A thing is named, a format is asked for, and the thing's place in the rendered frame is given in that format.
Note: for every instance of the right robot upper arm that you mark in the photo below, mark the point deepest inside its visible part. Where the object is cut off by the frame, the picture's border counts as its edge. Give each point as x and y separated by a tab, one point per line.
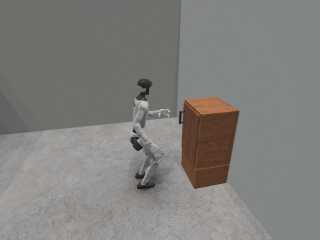
142	108

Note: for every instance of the robot right hand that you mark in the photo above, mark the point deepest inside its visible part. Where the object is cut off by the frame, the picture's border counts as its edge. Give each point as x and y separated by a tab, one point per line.
154	149

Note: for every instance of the robot left foot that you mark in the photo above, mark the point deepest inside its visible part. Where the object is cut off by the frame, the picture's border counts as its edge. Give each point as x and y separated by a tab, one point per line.
138	176

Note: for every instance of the handle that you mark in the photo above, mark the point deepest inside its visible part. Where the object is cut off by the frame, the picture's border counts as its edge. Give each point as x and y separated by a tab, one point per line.
180	116

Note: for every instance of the robot left hand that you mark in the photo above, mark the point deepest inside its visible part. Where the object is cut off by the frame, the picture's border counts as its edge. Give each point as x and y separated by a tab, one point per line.
162	113

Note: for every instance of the robot left forearm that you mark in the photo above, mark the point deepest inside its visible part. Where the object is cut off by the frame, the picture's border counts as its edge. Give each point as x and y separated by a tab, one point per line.
153	113

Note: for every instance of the robot right forearm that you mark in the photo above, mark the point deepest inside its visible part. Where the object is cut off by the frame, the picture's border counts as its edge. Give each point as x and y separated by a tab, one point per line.
142	135

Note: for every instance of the robot head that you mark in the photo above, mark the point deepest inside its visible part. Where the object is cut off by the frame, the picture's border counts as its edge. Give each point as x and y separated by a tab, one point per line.
144	83

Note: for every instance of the cupboard door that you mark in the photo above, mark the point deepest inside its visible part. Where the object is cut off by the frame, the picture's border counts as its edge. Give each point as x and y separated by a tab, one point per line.
190	132

